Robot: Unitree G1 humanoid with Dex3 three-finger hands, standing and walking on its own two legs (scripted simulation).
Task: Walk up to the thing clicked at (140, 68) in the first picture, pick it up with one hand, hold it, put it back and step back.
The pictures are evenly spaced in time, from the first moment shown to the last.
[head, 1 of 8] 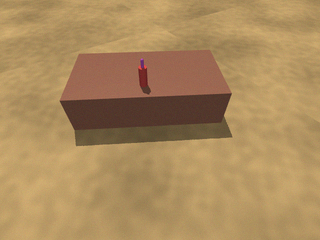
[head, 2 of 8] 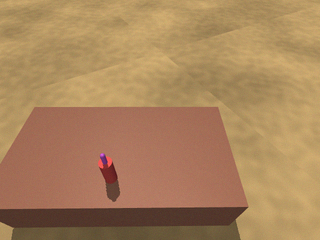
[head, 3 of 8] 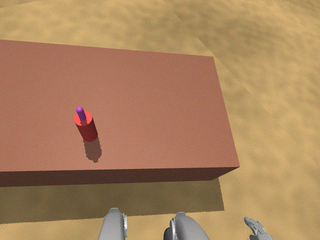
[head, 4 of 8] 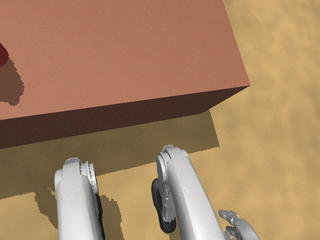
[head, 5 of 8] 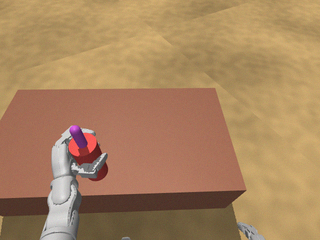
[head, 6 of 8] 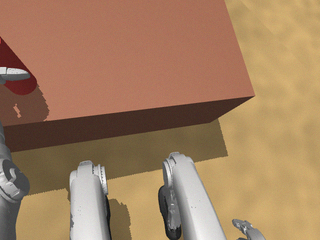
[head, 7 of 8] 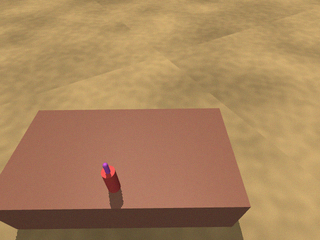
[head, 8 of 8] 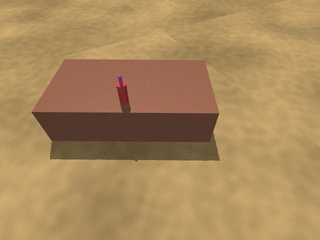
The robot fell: no
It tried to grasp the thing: yes
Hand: left
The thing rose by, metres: 0.34
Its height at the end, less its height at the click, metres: +0.00
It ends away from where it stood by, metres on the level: 0.04
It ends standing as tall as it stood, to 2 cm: yes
